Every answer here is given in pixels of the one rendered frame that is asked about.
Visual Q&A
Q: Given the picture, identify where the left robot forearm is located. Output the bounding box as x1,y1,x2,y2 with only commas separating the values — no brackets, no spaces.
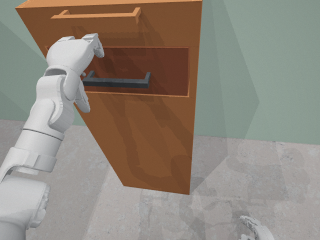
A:
0,65,80,184

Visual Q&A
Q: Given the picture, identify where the handle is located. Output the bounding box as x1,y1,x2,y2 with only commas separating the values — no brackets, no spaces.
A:
82,70,151,89
50,12,139,27

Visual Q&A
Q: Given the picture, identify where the robot right hand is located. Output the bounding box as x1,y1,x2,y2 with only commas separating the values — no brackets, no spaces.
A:
239,215,275,240

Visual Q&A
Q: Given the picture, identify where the drawer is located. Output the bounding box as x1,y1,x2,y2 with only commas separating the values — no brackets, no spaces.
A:
47,46,191,96

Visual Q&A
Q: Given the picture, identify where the robot left upper arm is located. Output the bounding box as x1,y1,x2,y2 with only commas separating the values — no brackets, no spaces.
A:
0,174,51,240

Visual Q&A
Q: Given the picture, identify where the robot left hand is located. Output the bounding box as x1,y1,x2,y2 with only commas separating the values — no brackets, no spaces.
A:
46,33,105,113

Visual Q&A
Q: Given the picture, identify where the cabinet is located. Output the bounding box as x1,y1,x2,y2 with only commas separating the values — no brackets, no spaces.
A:
15,0,203,195

